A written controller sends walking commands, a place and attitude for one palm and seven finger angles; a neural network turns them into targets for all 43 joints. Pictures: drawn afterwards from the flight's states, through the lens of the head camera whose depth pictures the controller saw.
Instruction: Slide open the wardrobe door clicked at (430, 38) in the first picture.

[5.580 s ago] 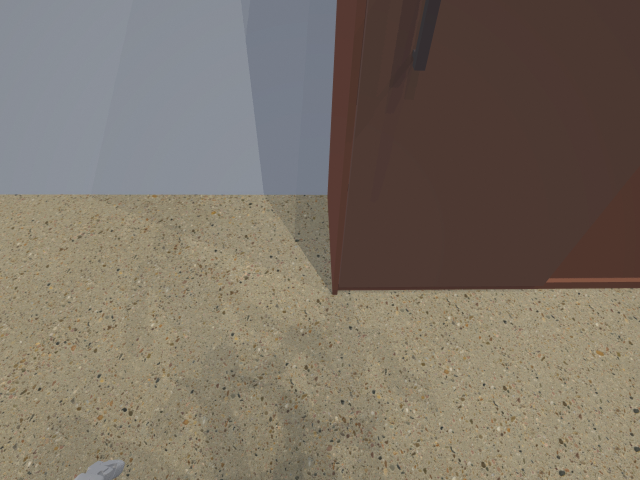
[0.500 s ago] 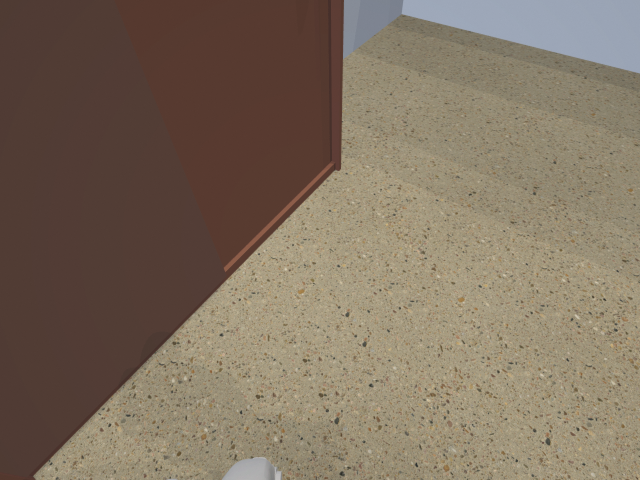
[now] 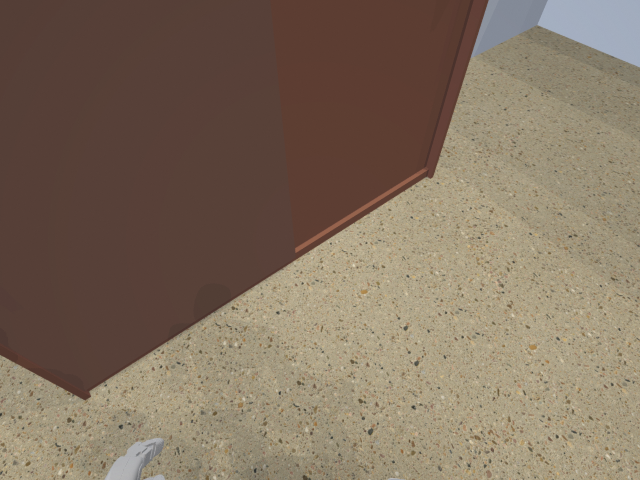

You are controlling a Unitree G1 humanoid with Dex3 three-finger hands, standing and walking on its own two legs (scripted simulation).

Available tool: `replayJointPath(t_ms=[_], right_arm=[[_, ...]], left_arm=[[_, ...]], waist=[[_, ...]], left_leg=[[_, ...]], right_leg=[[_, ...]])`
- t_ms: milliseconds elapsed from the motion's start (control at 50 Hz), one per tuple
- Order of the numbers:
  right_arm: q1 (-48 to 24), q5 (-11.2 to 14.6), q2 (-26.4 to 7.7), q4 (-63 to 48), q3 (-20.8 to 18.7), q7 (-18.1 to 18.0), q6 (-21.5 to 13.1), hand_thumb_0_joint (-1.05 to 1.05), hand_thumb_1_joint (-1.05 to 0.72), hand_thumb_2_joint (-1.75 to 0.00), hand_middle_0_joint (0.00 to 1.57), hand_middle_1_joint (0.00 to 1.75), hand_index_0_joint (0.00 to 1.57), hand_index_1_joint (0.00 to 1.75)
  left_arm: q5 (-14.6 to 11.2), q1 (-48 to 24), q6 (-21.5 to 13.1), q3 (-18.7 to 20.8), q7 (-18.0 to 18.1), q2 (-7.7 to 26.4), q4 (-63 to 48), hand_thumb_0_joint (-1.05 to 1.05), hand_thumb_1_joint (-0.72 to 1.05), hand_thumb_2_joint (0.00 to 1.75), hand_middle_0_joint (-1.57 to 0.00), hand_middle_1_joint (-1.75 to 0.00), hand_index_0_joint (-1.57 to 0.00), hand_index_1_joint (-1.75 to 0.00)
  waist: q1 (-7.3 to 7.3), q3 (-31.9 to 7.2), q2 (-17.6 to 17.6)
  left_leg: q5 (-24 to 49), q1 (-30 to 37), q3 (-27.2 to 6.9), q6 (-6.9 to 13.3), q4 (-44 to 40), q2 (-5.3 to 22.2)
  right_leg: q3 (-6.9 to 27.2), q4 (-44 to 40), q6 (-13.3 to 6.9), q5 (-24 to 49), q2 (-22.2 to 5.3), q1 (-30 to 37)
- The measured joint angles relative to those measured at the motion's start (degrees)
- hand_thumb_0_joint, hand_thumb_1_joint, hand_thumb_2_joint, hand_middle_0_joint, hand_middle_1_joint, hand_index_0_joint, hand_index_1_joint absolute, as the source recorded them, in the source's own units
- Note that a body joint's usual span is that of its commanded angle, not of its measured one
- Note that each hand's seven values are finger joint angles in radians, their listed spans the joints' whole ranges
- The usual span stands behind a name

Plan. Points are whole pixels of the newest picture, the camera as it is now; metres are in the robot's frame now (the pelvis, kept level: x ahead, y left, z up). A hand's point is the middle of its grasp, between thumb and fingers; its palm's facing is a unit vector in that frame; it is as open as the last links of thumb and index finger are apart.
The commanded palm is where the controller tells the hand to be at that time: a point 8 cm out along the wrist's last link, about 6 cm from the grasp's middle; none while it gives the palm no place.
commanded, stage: turn to face it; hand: left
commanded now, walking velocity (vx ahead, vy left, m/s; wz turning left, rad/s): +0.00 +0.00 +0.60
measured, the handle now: out of the picture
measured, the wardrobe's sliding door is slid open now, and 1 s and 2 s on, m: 0.00 0.00 0.00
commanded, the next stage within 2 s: take the last steps up to it in 1.00 s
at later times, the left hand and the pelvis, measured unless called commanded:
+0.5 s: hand out of the picture -0.03 +0.25 -0.19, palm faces +0.35 -0.90 -0.25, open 7.4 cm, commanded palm none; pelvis -0.01 +0.03 -0.01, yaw +19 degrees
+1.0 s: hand out of the picture -0.02 +0.20 -0.14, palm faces +0.53 -0.81 -0.27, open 7.4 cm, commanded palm none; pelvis -0.01 -0.02 +0.00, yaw +32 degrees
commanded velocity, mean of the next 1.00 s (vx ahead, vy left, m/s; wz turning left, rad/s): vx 0.00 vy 0.00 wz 0.47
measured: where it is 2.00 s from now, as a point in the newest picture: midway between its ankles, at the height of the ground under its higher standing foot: outside the picture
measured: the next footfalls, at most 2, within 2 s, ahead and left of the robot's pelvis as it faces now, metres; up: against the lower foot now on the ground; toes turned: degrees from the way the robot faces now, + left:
right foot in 0.02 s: +0.06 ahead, -0.13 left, +0.00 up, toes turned -3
left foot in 0.42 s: +0.01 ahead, +0.14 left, +0.00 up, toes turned +24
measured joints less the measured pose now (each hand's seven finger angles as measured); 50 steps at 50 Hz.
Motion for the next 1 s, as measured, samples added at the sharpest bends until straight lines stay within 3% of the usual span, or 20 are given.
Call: replayJointPath(t_ms=[20,40,80,140,180,300,360,420,440,480,520,580,780,880,900,920,960,1000], right_arm=[[0.5,0.2,-0.1,0.0,-0.2,0.0,0.1,0.01,-0.91,-0.89,0.2,0.3,0.21,0.3],[0.6,0.4,-0.5,0.1,-0.5,0.1,0.3,0.01,-0.91,-0.89,0.2,0.3,0.21,0.3],[1.0,0.3,-1.3,0.4,-1.2,0.0,0.9,0.01,-0.91,-0.89,0.2,0.3,0.21,0.3],[1.4,0.1,-2.1,1.2,-1.8,0.5,1.7,0.01,-0.91,-0.89,0.2,0.3,0.2,0.3],[1.5,0.0,-2.2,1.5,-1.8,0.8,1.9,0.01,-0.91,-0.89,0.2,0.3,0.2,0.3],[1.3,0.2,-1.6,2.0,-1.2,1.3,2.5,0.01,-0.91,-0.9,0.19,0.3,0.2,0.3],[0.7,0.4,-1.1,1.7,-0.7,1.3,2.1,0.01,-0.91,-0.9,0.19,0.3,0.2,0.3],[0.6,0.3,-1.0,0.6,-0.2,1.4,0.8,0.01,-0.91,-0.9,0.19,0.3,0.2,0.3],[0.3,0.2,-0.6,0.3,-0.2,1.3,0.2,0.01,-0.91,-0.9,0.2,0.3,0.2,0.3],[-0.2,0.3,0.0,-0.1,0.2,0.9,-0.8,0.01,-0.91,-0.9,0.2,0.3,0.2,0.3],[0.0,0.2,0.4,-0.4,0.5,0.1,-1.3,0.01,-0.91,-0.89,0.2,0.3,0.2,0.3],[0.6,0.1,0.8,-0.2,0.9,-0.5,-1.4,0.01,-0.91,-0.89,0.2,0.3,0.2,0.3],[2.3,-0.1,1.8,0.9,0.9,-0.5,-0.8,0.01,-0.91,-0.89,0.2,0.3,0.21,0.3],[3.2,-0.2,1.5,1.4,0.3,-0.4,-0.1,0.01,-0.91,-0.89,0.2,0.3,0.21,0.3],[3.5,-0.1,1.4,1.5,0.2,-0.4,0.0,0.01,-0.91,-0.89,0.2,0.3,0.21,0.3],[3.8,0.2,1.3,1.5,0.0,-0.3,0.1,0.01,-0.91,-0.89,0.2,0.3,0.21,0.3],[3.7,0.3,0.6,2.1,-0.6,-0.3,0.7,0.01,-0.91,-0.89,0.2,0.3,0.2,0.3],[3.7,0.1,0.1,2.6,-1.1,-0.2,1.6,0.01,-0.91,-0.89,0.2,0.3,0.2,0.3]], left_arm=[[0.1,0.2,-0.6,-0.3,0.0,-0.2,-0.6,0.0,0.91,0.89,-0.2,-0.3,-0.19,-0.3],[0.4,0.0,-1.3,-0.5,0.1,-0.7,-0.7,0.0,0.91,0.89,-0.2,-0.3,-0.2,-0.3],[0.7,0.1,-1.9,-1.3,0.3,-1.9,-1.0,0.0,0.91,0.89,-0.2,-0.3,-0.2,-0.3],[0.8,1.0,-1.8,-1.8,0.6,-3.3,-1.1,0.0,0.91,0.89,-0.2,-0.3,-0.2,-0.3],[1.0,1.7,-1.6,-2.0,0.8,-3.7,-0.6,0.0,0.91,0.89,-0.2,-0.3,-0.2,-0.3],[1.3,3.3,-1.1,-1.9,0.7,-3.3,0.7,0.0,0.91,0.89,-0.2,-0.3,-0.2,-0.3],[1.4,4.0,-0.8,-1.4,0.5,-2.1,1.4,0.0,0.91,0.89,-0.2,-0.3,-0.2,-0.3],[1.0,5.3,-0.1,-0.4,0.3,-0.5,2.0,0.0,0.91,0.89,-0.2,-0.3,-0.2,-0.3],[0.8,5.4,0.4,0.0,0.2,0.3,2.4,0.0,0.91,0.89,-0.2,-0.3,-0.2,-0.3],[0.7,5.0,1.9,0.7,0.6,1.5,3.5,0.0,0.91,0.89,-0.2,-0.3,-0.2,-0.3],[0.5,4.4,2.5,1.1,0.7,2.0,4.5,0.01,0.91,0.89,-0.2,-0.3,-0.2,-0.3],[0.5,3.4,2.2,1.3,0.3,2.1,4.5,0.01,0.91,0.89,-0.2,-0.3,-0.19,-0.3],[0.3,-0.1,1.5,0.5,0.4,0.2,2.6,0.0,0.91,0.89,-0.2,-0.3,-0.19,-0.3],[0.0,-1.0,0.6,-0.3,0.6,-1.5,1.6,0.0,0.91,0.89,-0.2,-0.3,-0.19,-0.3],[-0.1,-0.7,0.2,-0.5,0.6,-1.7,1.4,0.0,0.91,0.89,-0.2,-0.3,-0.2,-0.3],[0.1,-0.3,-0.4,-0.7,0.7,-1.9,1.1,0.0,0.91,0.89,-0.2,-0.3,-0.2,-0.3],[0.6,0.4,-1.0,-1.2,0.9,-3.0,1.5,0.0,0.91,0.89,-0.2,-0.3,-0.2,-0.3],[0.7,1.7,-1.0,-1.5,0.9,-3.8,1.8,0.0,0.91,0.89,-0.2,-0.3,-0.2,-0.3]], waist=[[-0.08,-0.4,0.1],[-0.13,-0.4,0.8],[-0.68,-0.2,1.8],[-0.7,-0.2,2.0],[-0.9,-0.1,1.7],[-0.39,0.6,-0.7],[0.43,1.2,-2.1],[0.87,0.8,-3.1],[1.02,0.9,-4.2],[1.32,1.4,-5.1],[1.07,1.3,-4.6],[0.9,1.0,-3.9],[-0.52,-0.4,-1.6],[-1.29,-1.0,0.0],[-1.2,-1.3,0.1],[-0.93,-1.7,0.1],[-0.87,-1.3,1.4],[-0.65,-1.5,1.5]], left_leg=[[-0.8,-0.8,-0.5,-0.4,1.7,-0.5],[-3.4,-2.2,-0.8,-0.8,5.4,-0.6],[-10.1,-6.3,-0.1,-1.2,17.4,-1.2],[-9.0,-11.0,2.7,-2.0,32.4,-0.4],[-7.3,-12.2,4.2,-2.7,35.4,0.8],[-7.5,-9.6,7.7,-3.5,24.8,3.7],[-7.6,-6.5,9.6,-3.0,16.1,4.0],[-1.2,-2.0,11.1,-1.3,4.5,3.7],[-1.2,-2.7,11.2,0.2,5.1,2.9],[-2.0,-3.5,10.8,2.5,6.6,2.3],[-1.3,-3.1,9.7,3.3,5.1,2.1],[1.6,-1.5,8.1,3.5,0.7,1.5],[6.5,-0.2,2.9,3.3,-5.3,-0.7],[6.9,-2.1,0.2,1.9,-3.7,-1.4],[6.7,-2.8,-0.2,1.5,-2.7,-1.7],[6.1,-3.9,-0.4,1.0,-1.1,-2.1],[-2.7,-6.7,-0.5,0.1,7.0,-2.2],[-7.0,-10.1,0.6,-0.4,18.4,-2.4]], right_leg=[[-0.4,-5.0,-1.0,3.6,0.0,2.2],[-1.1,-5.4,-3.4,4.5,0.1,2.5],[-3.1,-4.1,-5.9,3.3,-0.7,3.1],[-5.1,-5.8,-6.2,2.9,-2.1,5.3],[-6.4,-7.3,-6.0,3.4,-2.9,6.6],[-10.4,-8.3,-5.1,3.4,-5.6,8.3],[-12.4,-6.6,-4.1,2.4,-7.1,8.0],[-14.1,-1.5,-2.6,-0.2,-8.9,6.1],[-12.5,2.7,-1.7,-3.9,-9.5,4.2],[-7.1,13.1,-0.9,-10.4,-7.6,-0.3],[-4.0,21.1,-0.5,-10.1,-5.4,-3.9],[-1.8,24.8,-0.1,-5.7,-4.0,-6.6],[1.1,13.3,0.1,-4.4,-1.5,-3.2],[0.7,0.3,-1.0,-1.9,0.7,2.9],[0.4,-4.5,-1.3,0.8,0.9,5.0],[0.2,-8.7,-2.8,2.9,0.9,6.7],[-0.9,-8.1,-5.6,3.8,1.1,6.8],[-1.8,-8.3,-6.3,3.9,0.4,7.4]])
